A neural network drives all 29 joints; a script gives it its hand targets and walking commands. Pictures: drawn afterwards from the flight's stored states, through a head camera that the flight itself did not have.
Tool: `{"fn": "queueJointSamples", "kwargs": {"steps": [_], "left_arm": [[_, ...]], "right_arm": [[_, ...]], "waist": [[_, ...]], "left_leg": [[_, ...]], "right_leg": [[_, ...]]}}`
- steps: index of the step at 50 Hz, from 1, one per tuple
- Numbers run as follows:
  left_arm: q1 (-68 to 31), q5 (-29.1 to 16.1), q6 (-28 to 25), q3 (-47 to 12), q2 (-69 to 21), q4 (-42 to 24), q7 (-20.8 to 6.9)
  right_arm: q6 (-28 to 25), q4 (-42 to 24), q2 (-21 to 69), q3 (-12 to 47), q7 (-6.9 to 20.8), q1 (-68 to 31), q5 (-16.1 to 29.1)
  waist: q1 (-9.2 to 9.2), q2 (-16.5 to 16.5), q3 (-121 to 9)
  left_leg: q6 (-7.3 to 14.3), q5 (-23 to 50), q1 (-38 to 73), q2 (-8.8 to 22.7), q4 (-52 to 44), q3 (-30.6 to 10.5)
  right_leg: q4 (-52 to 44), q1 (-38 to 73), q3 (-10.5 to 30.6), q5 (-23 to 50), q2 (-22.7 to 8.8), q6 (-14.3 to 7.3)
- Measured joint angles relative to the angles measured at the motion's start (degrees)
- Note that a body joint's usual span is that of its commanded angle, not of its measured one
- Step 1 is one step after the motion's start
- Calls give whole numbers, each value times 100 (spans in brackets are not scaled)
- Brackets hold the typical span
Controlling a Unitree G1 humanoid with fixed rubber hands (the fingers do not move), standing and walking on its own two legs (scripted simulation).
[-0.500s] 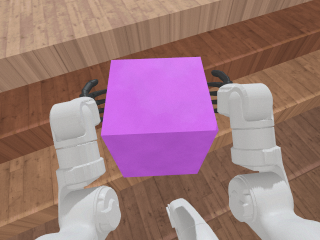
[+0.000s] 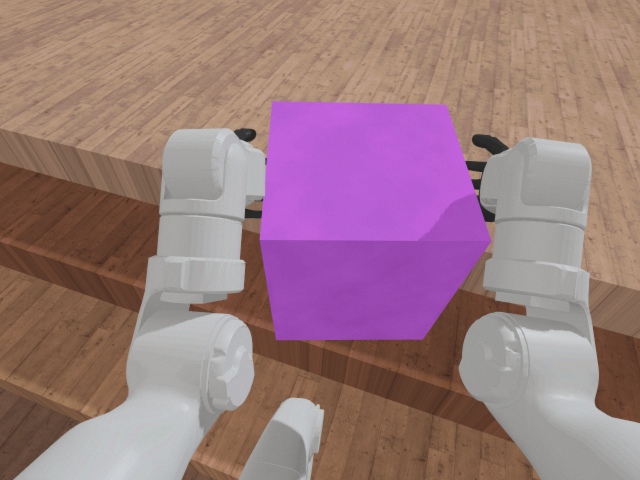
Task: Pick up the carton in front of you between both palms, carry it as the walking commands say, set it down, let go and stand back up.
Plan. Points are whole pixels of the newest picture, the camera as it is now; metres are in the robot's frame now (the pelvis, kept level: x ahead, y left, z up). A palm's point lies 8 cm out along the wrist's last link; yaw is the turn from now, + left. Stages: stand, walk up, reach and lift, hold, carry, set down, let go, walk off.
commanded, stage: carry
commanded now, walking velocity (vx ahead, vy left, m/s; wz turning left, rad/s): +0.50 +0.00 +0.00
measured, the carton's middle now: (354, 231) +0.41 +0.07 +0.11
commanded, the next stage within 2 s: none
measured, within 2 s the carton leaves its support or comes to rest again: neither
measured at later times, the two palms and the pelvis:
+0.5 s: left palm (309, 85) +0.68 +0.20 +0.16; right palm (483, 95) +0.68 -0.08 +0.18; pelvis +0.29 +0.06 +0.05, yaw -1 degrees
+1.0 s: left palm out of the picture +1.06 +0.16 +0.53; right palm out of the picture +0.99 -0.11 +0.53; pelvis +0.64 +0.12 +0.34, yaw -2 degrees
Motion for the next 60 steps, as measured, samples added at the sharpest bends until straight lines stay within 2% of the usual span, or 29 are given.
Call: {"fn": "queueJointSamples", "kwargs": {"steps": [2,5,8,10,11,12,14,16,18,19,22,23,24,26,28,30,32,35,37,39,41,42,43,45,48,52,54,56,60], "left_arm": [[-131,203,-104,121,-72,381,-77],[-164,599,-218,217,-172,926,-362],[88,825,-279,192,-187,1063,-632],[224,814,-223,209,-43,1019,-783],[200,808,-202,197,89,984,-911],[194,821,-228,201,234,922,-1056],[385,845,-290,281,426,737,-1246],[552,820,-206,288,445,483,-1281],[680,785,-145,209,314,130,-1227],[755,779,-147,174,198,-78,-1166],[988,797,-240,122,-95,-614,-973],[1095,784,-313,65,-195,-745,-904],[1145,781,-347,-15,-283,-853,-833],[1154,757,-341,-145,-358,-1195,-656],[1339,573,-456,-255,-437,-1544,-375],[1544,344,-496,-253,-486,-1816,-126],[1548,94,-478,-174,-460,-1941,92],[1206,-124,-550,1,-417,-1801,299],[935,-180,-645,160,-384,-1648,331],[761,-155,-587,404,-223,-1572,154],[535,10,-587,586,66,-1462,-315],[468,151,-617,629,163,-1399,-579],[454,333,-625,624,202,-1375,-833],[495,691,-534,590,160,-1376,-1214],[520,1075,-306,666,61,-1276,-1537],[350,1387,-249,892,104,-761,-1661],[224,1503,-305,995,83,-424,-1624],[123,1608,-375,1102,46,-53,-1562],[23,1551,-303,1053,152,575,-1383]], "right_arm": [[-41,164,-67,20,4,73,56],[-39,509,-160,68,-52,184,148],[-97,705,-146,265,-167,378,290],[-70,784,-5,385,-322,344,283],[-61,779,63,461,-388,255,271],[-113,763,152,569,-462,180,274],[-237,548,443,775,-685,379,340],[-134,134,614,828,-915,648,474],[-3,-330,604,761,-1125,833,704],[35,-513,552,717,-1191,890,810],[-35,-827,467,559,-1222,997,991],[-65,-917,452,480,-1170,1054,977],[-70,-1007,416,398,-1056,1082,927],[-165,-1083,339,336,-720,969,760],[-363,-1247,385,253,-456,1039,600],[-471,-1454,553,177,-288,1194,408],[-528,-1601,689,151,-188,1228,228],[-641,-1607,713,129,-138,1027,-33],[-721,-1598,676,168,-186,894,-66],[-719,-1499,716,335,-258,749,-34],[-737,-1391,731,680,-469,478,-41],[-731,-1385,727,844,-579,420,-26],[-672,-1447,712,984,-693,439,23],[-412,-1646,681,1139,-823,549,316],[21,-1639,608,1054,-1458,496,924],[96,-652,522,755,-2021,-172,1333],[-34,25,414,560,-2031,-539,1315],[-228,779,251,477,-1890,-813,1235],[-471,1894,69,488,-1447,-1031,955]], "waist": [[-90,51,-365],[-226,133,-959],[-401,125,-1330],[-684,278,-1301],[-883,305,-1221],[-1090,321,-1080],[-1466,64,-852],[-1807,-107,-670],[-2025,-173,-385],[-2050,-146,-250],[-1770,-173,77],[-1556,-98,173],[-1374,-84,263],[-961,-118,594],[-547,-66,867],[-171,-80,1017],[145,-187,1131],[377,-193,1137],[188,-74,1040],[-154,-83,863],[-591,-46,866],[-851,10,851],[-1125,79,822],[-1642,240,755],[-2285,459,626],[-2861,445,218],[-2974,356,-6],[-2911,304,-254],[-2371,270,-841]], "left_leg": [[16,-46,166,97,13,236],[-119,-1115,799,-23,-531,311],[-255,-1618,2097,-252,-2558,155],[-465,29,3725,-225,-5598,121],[-537,-406,4197,-265,-6286,136],[-540,-1053,4425,-293,-6479,128],[-488,-1349,4671,-452,-6442,217],[-454,-1418,4991,-510,-6600,149],[-518,-1417,5450,-474,-6948,12],[-519,-1374,5729,-412,-7243,-30],[-455,-640,6132,-239,-7628,293],[-475,-264,5856,-92,-7075,338],[-617,535,5224,-32,-5756,179],[-812,-19,3750,-397,-1924,-552],[-652,-681,2543,-936,1356,-1108],[-364,-1205,1499,-1137,2966,-1175],[-169,-1745,454,-1038,3247,-861],[18,-2313,-816,-607,2182,-138],[67,-1905,-853,-460,-29,302],[209,-707,-79,-498,-2118,706],[259,-681,448,-572,-2490,986],[248,-800,731,-634,-2712,1054],[191,-865,1064,-713,-3039,1069],[-49,-792,1847,-782,-3918,1000],[-79,-567,3002,-632,-5238,806],[-184,-528,4070,-339,-6298,545],[-263,-646,4541,-246,-6601,427],[-375,-672,5059,-126,-7080,323],[-427,-408,5680,232,-7699,378]], "right_leg": [[-270,210,81,-83,-75,60],[-744,468,348,-91,-139,190],[-529,409,733,-98,-294,381],[824,-45,699,104,-356,316],[2125,-530,744,-296,-361,238],[3701,-1106,872,-826,-237,186],[6672,-2221,1129,-1499,130,32],[8803,-3319,953,-2142,454,-179],[9375,-4351,591,-2336,486,-331],[9051,-4749,380,-2283,419,-368],[6405,-4668,-149,-1397,438,-513],[5745,-4037,-297,-1697,599,-608],[4764,-3164,-378,-1265,698,-796],[3831,-2309,-371,-1899,858,-833],[3214,-1652,-341,-1977,1005,-761],[2214,-814,-212,-1657,1065,-501],[1118,51,54,-1408,1007,-465],[-247,1175,532,-651,762,-474],[-808,1649,609,-278,611,-437],[-125,1426,781,1343,367,-303],[3309,177,1454,671,460,140],[5085,-463,1690,420,598,220],[6453,-1007,1799,247,678,193],[7912,-1939,1768,73,683,-11],[7879,-3095,1276,-146,541,-212],[7763,-4450,580,-892,275,-446],[7749,-4963,483,-1069,88,-497],[6991,-5112,326,-1085,-91,-506],[4433,-4168,-295,-897,-14,-700]]}}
